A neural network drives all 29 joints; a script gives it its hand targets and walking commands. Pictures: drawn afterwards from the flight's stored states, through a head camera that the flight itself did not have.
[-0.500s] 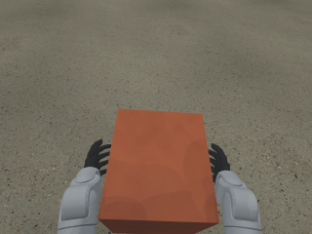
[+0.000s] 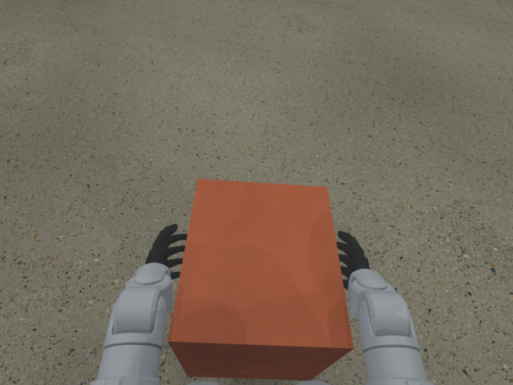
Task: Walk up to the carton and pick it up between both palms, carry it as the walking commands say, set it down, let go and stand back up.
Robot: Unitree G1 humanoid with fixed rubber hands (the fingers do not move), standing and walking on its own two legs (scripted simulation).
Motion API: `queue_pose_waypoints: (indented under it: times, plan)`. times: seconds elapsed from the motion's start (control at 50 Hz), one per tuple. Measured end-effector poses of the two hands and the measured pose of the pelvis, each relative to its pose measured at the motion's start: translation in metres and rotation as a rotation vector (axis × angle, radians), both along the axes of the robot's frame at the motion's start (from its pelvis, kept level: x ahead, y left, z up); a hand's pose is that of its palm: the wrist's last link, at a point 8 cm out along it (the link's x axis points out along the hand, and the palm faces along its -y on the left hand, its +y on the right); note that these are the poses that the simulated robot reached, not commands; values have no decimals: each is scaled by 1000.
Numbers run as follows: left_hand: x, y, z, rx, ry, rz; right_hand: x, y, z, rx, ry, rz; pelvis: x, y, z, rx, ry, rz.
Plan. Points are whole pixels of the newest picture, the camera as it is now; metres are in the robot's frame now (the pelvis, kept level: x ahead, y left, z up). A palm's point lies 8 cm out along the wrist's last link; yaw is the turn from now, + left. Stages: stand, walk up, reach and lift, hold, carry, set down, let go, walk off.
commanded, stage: hold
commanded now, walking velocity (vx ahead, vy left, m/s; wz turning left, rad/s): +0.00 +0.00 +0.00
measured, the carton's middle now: (256, 283) +0.28 +0.00 -0.06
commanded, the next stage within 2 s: set down in 0.40 s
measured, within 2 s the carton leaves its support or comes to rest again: neither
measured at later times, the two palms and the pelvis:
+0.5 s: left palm (165, 248) +0.30 +0.15 +0.04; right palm (363, 246) +0.31 -0.17 +0.03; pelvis +0.07 -0.02 +0.02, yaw +2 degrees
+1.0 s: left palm (166, 254) +0.32 +0.16 -0.02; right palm (345, 256) +0.32 -0.15 -0.02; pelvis +0.02 +0.01 +0.00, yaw +1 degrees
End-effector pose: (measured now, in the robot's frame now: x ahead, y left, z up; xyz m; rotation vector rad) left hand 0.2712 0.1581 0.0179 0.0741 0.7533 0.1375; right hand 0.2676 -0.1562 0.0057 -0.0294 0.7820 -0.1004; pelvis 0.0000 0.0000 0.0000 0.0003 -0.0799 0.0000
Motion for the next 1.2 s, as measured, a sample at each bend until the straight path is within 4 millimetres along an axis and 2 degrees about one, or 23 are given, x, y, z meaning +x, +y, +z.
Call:
queue_pose_waypoints:
  times: [0.04, 0.08, 0.18, 0.24, 0.3, 0.42, 0.52, 0.58, 0.72, 0.82, 0.98, 1.1, 1.2]
  plan:
    - [6, 1, -2, -10, -4, 14, 8, 1, -1, 2, -5, 2, 1, 0, 0, 0, 0, 6]
    - [16, 1, 3, -24, -33, 28, 20, 1, 6, 10, -33, -4, 4, 0, 0, -1, 5, 16]
    - [50, -6, 32, -16, -118, 19, 54, -7, 35, 29, -117, -22, 24, -2, 4, -5, 18, 25]
    - [60, -11, 45, -21, -141, 20, 63, -12, 46, 21, -140, -17, 40, -4, 9, -3, 24, 17]
    - [62, -14, 46, -33, -133, 4, 64, -13, 49, 22, -131, -9, 55, -9, 13, 0, 18, 13]
    - [46, -13, 30, -39, -71, 23, 53, -12, 35, 2, -67, 17, 66, -19, 16, 2, 9, 19]
    - [24, -10, 21, -54, -54, 51, 36, -10, 26, 23, -49, 12, 65, -22, 19, 7, 24, 39]
    - [18, -9, 14, -58, -52, 50, 29, -8, 20, 20, -46, 12, 58, -21, 17, -2, 23, 50]
    - [25, -10, -4, -52, -30, 5, 27, -9, 6, -2, -26, -10, 32, -13, 11, -7, -1, 39]
    - [35, -6, -14, -68, -46, 6, 36, -5, -1, 15, -42, -36, 20, -6, 5, -9, 5, 10]
    - [44, 4, -31, -41, -21, 22, 51, 4, -24, 13, -16, -1, 16, 7, 0, -9, 90, 19]
    - [53, -4, -46, -48, -26, 24, 51, -3, -45, 34, -21, -29, 13, 10, -5, -2, 187, 17]
    - [57, -14, -68, -61, -13, 17, 50, -13, -65, 20, -8, -36, 7, 7, -13, 6, 269, 8]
